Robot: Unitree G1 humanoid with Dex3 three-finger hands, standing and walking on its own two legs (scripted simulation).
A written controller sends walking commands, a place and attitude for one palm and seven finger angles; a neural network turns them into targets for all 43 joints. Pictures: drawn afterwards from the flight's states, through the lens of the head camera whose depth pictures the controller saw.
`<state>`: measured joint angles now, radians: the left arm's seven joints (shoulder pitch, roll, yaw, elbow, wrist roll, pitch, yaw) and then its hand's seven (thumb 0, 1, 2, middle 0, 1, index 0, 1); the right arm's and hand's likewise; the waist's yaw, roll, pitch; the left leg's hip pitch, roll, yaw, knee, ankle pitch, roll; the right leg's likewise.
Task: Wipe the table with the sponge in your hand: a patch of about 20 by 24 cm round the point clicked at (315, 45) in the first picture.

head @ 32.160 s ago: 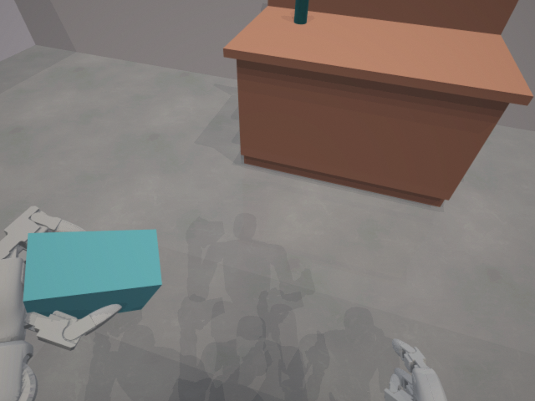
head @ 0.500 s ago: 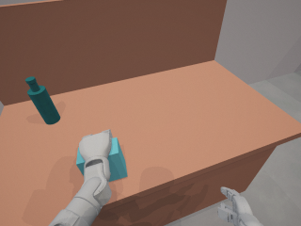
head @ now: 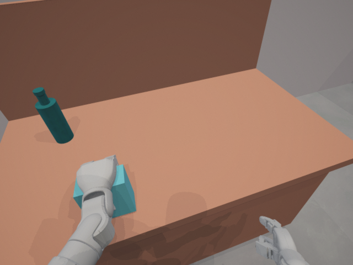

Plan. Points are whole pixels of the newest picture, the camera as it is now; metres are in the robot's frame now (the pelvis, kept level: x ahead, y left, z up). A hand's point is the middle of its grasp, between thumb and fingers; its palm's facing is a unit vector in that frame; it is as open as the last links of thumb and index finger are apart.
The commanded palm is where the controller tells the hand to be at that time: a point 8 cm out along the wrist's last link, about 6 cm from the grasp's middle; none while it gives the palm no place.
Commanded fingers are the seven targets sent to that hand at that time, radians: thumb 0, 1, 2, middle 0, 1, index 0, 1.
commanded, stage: wipe forward along the middle lane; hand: left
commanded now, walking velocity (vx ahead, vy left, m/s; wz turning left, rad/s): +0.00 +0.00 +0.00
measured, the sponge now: (109, 198) +0.29 +0.22 -0.03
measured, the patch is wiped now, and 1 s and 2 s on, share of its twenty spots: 0.95 0.95 0.95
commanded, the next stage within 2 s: slide back across to the first lane in 1.52 s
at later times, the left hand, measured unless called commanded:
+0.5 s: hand (104, 172) +0.34 +0.24 +0.01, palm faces -0.08 -0.02 -1.00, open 10.6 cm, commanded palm +0.31 +0.24 +0.04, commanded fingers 0.00 0.10 1.30 -1.20 -1.60 -1.20 -1.60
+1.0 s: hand (101, 157) +0.38 +0.27 +0.02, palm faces -0.10 -0.01 -1.00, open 10.6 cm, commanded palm +0.37 +0.27 +0.05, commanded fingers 0.00 0.10 1.30 -1.20 -1.60 -1.20 -1.60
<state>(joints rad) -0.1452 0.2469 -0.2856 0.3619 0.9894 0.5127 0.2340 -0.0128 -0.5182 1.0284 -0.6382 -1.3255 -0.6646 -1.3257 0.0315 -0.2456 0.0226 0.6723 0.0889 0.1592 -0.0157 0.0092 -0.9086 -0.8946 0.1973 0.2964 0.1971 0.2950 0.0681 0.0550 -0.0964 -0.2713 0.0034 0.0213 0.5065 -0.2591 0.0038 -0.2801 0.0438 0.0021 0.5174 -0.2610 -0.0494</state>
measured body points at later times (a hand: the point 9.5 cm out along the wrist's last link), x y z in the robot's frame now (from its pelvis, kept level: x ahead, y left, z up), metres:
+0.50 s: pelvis -0.02 -0.01 -0.01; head -0.01 -0.03 +0.44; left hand +0.33 +0.24 +0.07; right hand +0.15 -0.25 -0.13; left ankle +0.00 +0.12 -0.74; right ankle +0.01 -0.09 -0.74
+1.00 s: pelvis -0.03 +0.00 -0.02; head +0.01 -0.01 +0.43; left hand +0.38 +0.27 +0.07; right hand +0.09 -0.26 -0.14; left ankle +0.00 +0.12 -0.74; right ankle +0.01 -0.09 -0.74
